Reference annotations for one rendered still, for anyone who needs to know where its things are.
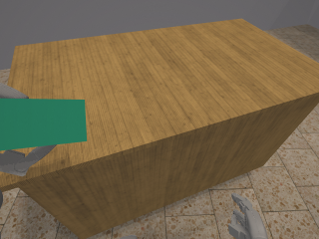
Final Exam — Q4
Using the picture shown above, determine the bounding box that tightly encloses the robot right hand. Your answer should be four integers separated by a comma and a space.
228, 192, 268, 239

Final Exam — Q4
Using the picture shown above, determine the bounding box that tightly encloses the sponge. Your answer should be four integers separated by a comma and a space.
0, 98, 87, 151

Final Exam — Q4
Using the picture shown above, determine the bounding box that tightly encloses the table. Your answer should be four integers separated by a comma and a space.
0, 18, 319, 239

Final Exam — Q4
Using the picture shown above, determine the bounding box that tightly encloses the robot left hand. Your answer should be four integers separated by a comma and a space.
0, 83, 56, 177

